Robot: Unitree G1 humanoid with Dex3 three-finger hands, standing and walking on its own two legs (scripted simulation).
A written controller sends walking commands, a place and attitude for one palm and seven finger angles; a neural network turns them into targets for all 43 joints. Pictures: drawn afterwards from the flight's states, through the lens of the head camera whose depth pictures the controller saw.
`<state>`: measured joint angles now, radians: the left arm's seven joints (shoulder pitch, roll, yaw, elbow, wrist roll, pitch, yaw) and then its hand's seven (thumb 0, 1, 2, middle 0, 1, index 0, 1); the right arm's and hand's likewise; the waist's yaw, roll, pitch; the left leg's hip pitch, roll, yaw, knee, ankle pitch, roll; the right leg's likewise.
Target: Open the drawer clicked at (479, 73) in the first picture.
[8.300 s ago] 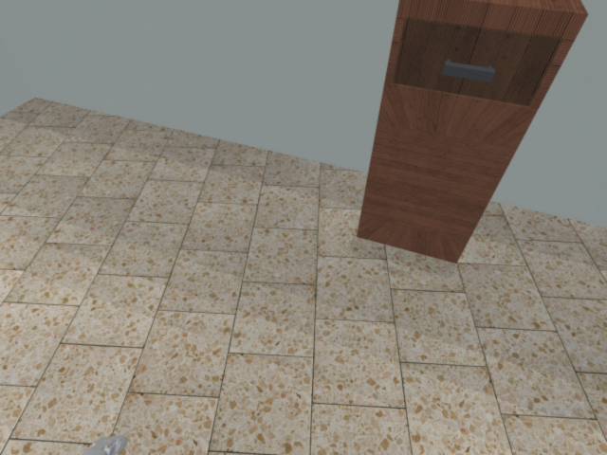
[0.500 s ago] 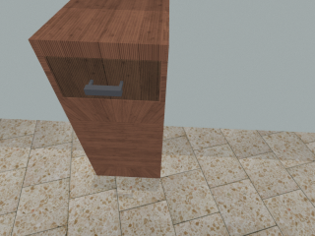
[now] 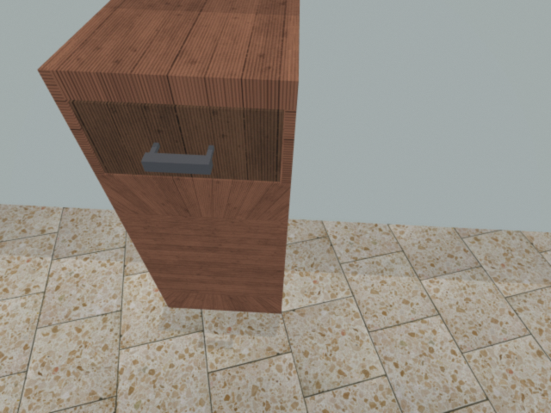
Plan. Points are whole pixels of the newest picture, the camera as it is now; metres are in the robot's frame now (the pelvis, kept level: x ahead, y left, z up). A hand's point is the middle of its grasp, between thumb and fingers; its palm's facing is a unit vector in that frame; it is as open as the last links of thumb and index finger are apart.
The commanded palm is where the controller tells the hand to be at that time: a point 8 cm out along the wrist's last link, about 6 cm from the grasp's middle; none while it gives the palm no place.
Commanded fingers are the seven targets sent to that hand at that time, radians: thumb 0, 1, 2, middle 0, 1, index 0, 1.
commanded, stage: come to a stop and stand still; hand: left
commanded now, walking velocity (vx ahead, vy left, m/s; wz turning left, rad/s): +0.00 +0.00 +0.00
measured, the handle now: (180, 155) +0.55 +0.23 +0.04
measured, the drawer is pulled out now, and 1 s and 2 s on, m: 0.00 0.00 0.00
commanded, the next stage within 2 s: look again from close up in 0.06 s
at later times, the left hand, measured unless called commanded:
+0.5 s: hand out of the picture +0.00 +0.19 -0.18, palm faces +0.04 -0.98 -0.21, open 7.4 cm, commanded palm none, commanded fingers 0.00 0.90 0.90 -0.20 -0.30 -0.20 -0.30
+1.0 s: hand (145, 358) +0.19 +0.20 -0.02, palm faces +0.02 -0.50 -0.86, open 7.8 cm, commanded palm +0.11 +0.22 -0.02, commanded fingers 0.00 0.57 0.76 -0.22 -0.51 -0.22 -0.51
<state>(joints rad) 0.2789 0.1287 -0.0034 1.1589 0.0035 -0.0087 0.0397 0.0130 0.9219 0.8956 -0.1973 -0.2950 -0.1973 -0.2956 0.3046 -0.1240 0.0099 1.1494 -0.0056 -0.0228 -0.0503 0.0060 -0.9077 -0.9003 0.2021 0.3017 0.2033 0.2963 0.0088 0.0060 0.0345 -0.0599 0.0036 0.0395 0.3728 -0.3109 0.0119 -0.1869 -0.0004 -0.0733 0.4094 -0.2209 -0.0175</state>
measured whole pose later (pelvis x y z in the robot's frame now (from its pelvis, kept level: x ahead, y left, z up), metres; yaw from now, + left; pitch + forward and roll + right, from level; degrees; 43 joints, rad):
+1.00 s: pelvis -0.04 +0.00 -0.02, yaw -2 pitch +4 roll +2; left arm 0.33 0.28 -0.06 0.04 0.61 0.06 0.31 0.02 0.80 0.84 -0.21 -0.37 -0.20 -0.38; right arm 0.20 -0.28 -0.02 0.71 -0.03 -0.19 -0.04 0.02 -0.92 -0.90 0.20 0.30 0.20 0.30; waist 0.00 0.06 -0.08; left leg -0.30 -0.02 0.09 0.60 -0.37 0.02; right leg -0.46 -0.03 -0.02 0.67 -0.28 -0.02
